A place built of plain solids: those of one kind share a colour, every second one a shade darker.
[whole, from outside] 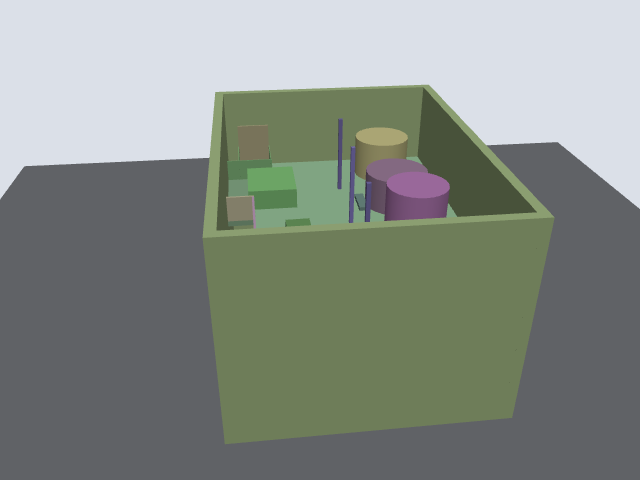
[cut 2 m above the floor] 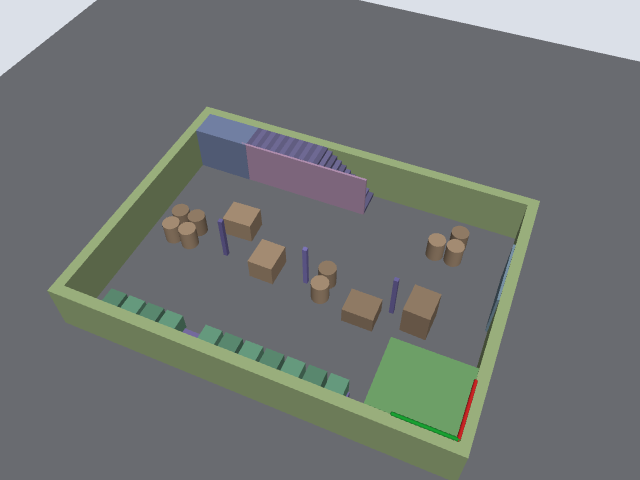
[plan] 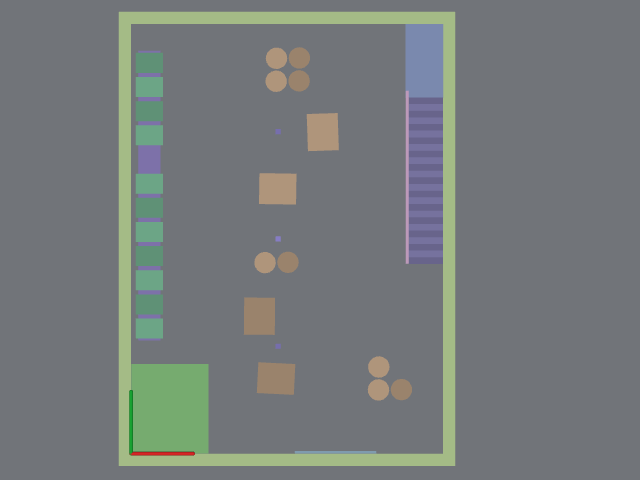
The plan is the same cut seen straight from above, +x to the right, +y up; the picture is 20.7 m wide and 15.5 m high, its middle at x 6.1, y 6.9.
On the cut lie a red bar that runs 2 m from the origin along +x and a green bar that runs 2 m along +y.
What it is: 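The cask floor and the brewing floor of a tower brewery's brewhouse, with the steep straight timber stair of 26 risers, between a boarded wall and the brick wall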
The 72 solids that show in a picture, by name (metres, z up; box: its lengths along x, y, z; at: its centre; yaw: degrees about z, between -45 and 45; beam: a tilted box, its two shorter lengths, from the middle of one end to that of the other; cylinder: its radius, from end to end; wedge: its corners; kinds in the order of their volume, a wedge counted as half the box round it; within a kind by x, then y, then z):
{
 "wall_1": {"box": [0.4, 14.67, 8.7], "at": [-0.2, 6.93, 4.3]},
 "wall_2": {"box": [10.87, 0.4, 8.7], "at": [5.04, -0.2, 4.3]},
 "wall_3": {"box": [10.87, 0.4, 8.7], "at": [5.04, 14.07, 4.3]},
 "wall_4": {"box": [0.4, 14.67, 8.7], "at": [10.27, 6.93, 4.3]},
 "upper_floor_1": {"box": [8.88, 13.89, 0.3], "at": [4.43, 6.93, 4.72]},
 "upper_floor_2": {"box": [1.22, 6.14, 0.3], "at": [9.47, 3.06, 4.72]},
 "office_1": {"box": [2.5, 2.9, 2.25], "at": [1.25, 1.45, 1.07]},
 "stair_steps_1": {"box": [1.1, 0.22, 0.24], "at": [9.52, 6.24, 0.07]},
 "stair_steps_2": {"box": [1.1, 0.22, 0.42], "at": [9.52, 6.45, 0.16]},
 "stair_steps_3": {"box": [1.1, 0.22, 0.61], "at": [9.52, 6.67, 0.26]},
 "stair_steps_4": {"box": [1.1, 0.22, 0.8], "at": [9.52, 6.88, 0.35]},
 "stair_steps_5": {"box": [1.1, 0.22, 0.99], "at": [9.52, 7.1, 0.44]},
 "stair_steps_6": {"box": [1.1, 0.22, 1.17], "at": [9.52, 7.31, 0.54]},
 "stair_steps_7": {"box": [1.1, 0.22, 1.36], "at": [9.52, 7.53, 0.63]},
 "stair_steps_8": {"box": [1.1, 0.22, 1.55], "at": [9.52, 7.74, 0.72]},
 "stair_steps_9": {"box": [1.1, 0.22, 1.74], "at": [9.52, 7.96, 0.82]},
 "stair_steps_10": {"box": [1.1, 0.22, 1.92], "at": [9.52, 8.17, 0.91]},
 "stair_steps_11": {"box": [1.1, 0.22, 2.11], "at": [9.52, 8.39, 1.01]},
 "stair_steps_12": {"box": [1.1, 0.22, 2.3], "at": [9.52, 8.6, 1.1]},
 "stair_steps_13": {"box": [1.1, 0.22, 2.48], "at": [9.52, 8.82, 1.19]},
 "stair_steps_14": {"box": [1.1, 0.22, 2.67], "at": [9.52, 9.03, 1.29]},
 "stair_steps_15": {"box": [1.1, 0.22, 2.86], "at": [9.52, 9.25, 1.38]},
 "stair_steps_16": {"box": [1.1, 0.22, 3.05], "at": [9.52, 9.46, 1.47]},
 "stair_steps_17": {"box": [1.1, 0.22, 3.23], "at": [9.52, 9.68, 1.57]},
 "stair_steps_18": {"box": [1.1, 0.22, 3.42], "at": [9.52, 9.89, 1.66]},
 "stair_steps_19": {"box": [1.1, 0.22, 3.61], "at": [9.52, 10.11, 1.75]},
 "stair_steps_20": {"box": [1.1, 0.22, 3.8], "at": [9.52, 10.32, 1.85]},
 "stair_steps_21": {"box": [1.1, 0.22, 3.98], "at": [9.52, 10.54, 1.94]},
 "stair_steps_22": {"box": [1.1, 0.22, 4.17], "at": [9.52, 10.75, 2.04]},
 "stair_steps_23": {"box": [1.1, 0.22, 4.36], "at": [9.52, 10.97, 2.13]},
 "stair_steps_24": {"box": [1.1, 0.22, 4.55], "at": [9.52, 11.18, 2.22]},
 "stair_steps_25": {"box": [1.1, 0.22, 4.73], "at": [9.52, 11.4, 2.32]},
 "stair_head_landing_1": {"box": [1.22, 2.38, 4.92], "at": [9.47, 12.69, 2.41]},
 "liquor_back_1": {"cylinder": 1.24, "from": [2.42, 8.67, 4.82], "to": [2.42, 8.67, 7.35]},
 "copper_1": {"cylinder": 1.29, "from": [2.42, 1.73, 4.82], "to": [2.42, 1.73, 6.77]},
 "mash_tun_1": {"cylinder": 1.39, "from": [2.42, 5.2, 4.82], "to": [2.42, 5.2, 6.45]},
 "load_1": {"box": [1.0, 1.2, 0.77], "at": [4.15, 4.44, 0.34], "yaw": -0.5},
 "load_2": {"cylinder": 0.34, "from": [4.33, 6.17, -0.05], "to": [4.33, 6.17, 0.88]},
 "load_3": {"box": [1.2, 1.0, 1.37], "at": [4.68, 2.43, 0.64], "yaw": -2.8},
 "load_4": {"cylinder": 0.34, "from": [4.69, 12.03, -0.05], "to": [4.69, 12.03, 0.88]},
 "load_5": {"cylinder": 0.34, "from": [4.7, 12.77, -0.05], "to": [4.7, 12.77, 0.88]},
 "load_6": {"box": [1.2, 1.0, 0.97], "at": [4.74, 8.55, 0.44], "yaw": -0.8},
 "load_7": {"cylinder": 0.34, "from": [5.07, 6.18, -0.05], "to": [5.07, 6.18, 0.88]},
 "load_8": {"cylinder": 0.34, "from": [5.43, 12.04, -0.05], "to": [5.43, 12.04, 0.88]},
 "load_9": {"cylinder": 0.34, "from": [5.44, 12.78, -0.05], "to": [5.44, 12.78, 0.88]},
 "load_10": {"box": [1.0, 1.2, 0.97], "at": [6.19, 10.38, 0.44], "yaw": 1.9},
 "load_11": {"cylinder": 0.34, "from": [7.99, 2.06, -0.05], "to": [7.99, 2.06, 0.88]},
 "load_12": {"cylinder": 0.34, "from": [8.0, 2.8, -0.05], "to": [8.0, 2.8, 0.88]},
 "load_13": {"cylinder": 0.34, "from": [8.73, 2.07, -0.05], "to": [8.73, 2.07, 0.88]},
 "cooler_1": {"box": [2.17, 2.58, 0.96], "at": [8.04, 3.94, 5.3]},
 "cask_1": {"box": [0.88, 0.65, 0.74], "at": [0.59, 4.04, 0.67]},
 "cask_2": {"box": [0.88, 0.65, 0.74], "at": [0.59, 4.82, 0.67]},
 "cask_3": {"box": [0.88, 0.65, 0.74], "at": [0.59, 5.6, 0.67]},
 "cask_4": {"box": [0.88, 0.65, 0.74], "at": [0.59, 6.38, 0.67]},
 "cask_5": {"box": [0.88, 0.65, 0.74], "at": [0.59, 7.16, 0.67]},
 "cask_6": {"box": [0.88, 0.65, 0.74], "at": [0.59, 7.94, 0.67]},
 "cask_7": {"box": [0.88, 0.65, 0.74], "at": [0.59, 8.72, 0.67]},
 "cask_8": {"box": [0.88, 0.65, 0.74], "at": [0.59, 10.28, 0.67]},
 "cask_9": {"box": [0.88, 0.65, 0.74], "at": [0.59, 11.06, 0.67]},
 "cask_10": {"box": [0.88, 0.65, 0.74], "at": [0.59, 11.84, 0.67]},
 "cask_11": {"box": [0.88, 0.65, 0.74], "at": [0.59, 12.62, 0.67]},
 "stair_wall_1": {"box": [0.1, 5.59, 6.02], "at": [8.92, 8.93, 2.96]},
 "stillage_1": {"box": [0.72, 9.36, 0.39], "at": [0.59, 8.33, 0.14]},
 "malt_1": {"box": [1.0, 1.2, 0.82], "at": [7.14, 8.39, 5.23], "yaw": 1.3},
 "post_1": {"box": [0.17, 0.17, 8.4], "at": [4.75, 3.47, 4.15]},
 "post_2": {"box": [0.17, 0.17, 8.4], "at": [4.75, 6.93, 4.15]},
 "post_3": {"box": [0.17, 0.17, 8.4], "at": [4.75, 10.4, 4.15]},
 "loading_door_1": {"box": [2.64, 0.09, 2.87], "at": [6.6, 0.04, 1.39]},
 "hoist_door_1": {"box": [1.54, 0.09, 2.12], "at": [8.72, 0.04, 5.93]},
 "well_guard_1": {"box": [1.2, 0.1, 1.15], "at": [9.47, 6.08, 5.39]},
 "plinth_walk_1": {"box": [0.4, 1.4, 0.22], "at": [3.99, 5.2, 4.93]},
 "hoist_rail_1": {"box": [2.22, 0.04, 1.05], "at": [8.99, 1.84, 5.34]}
}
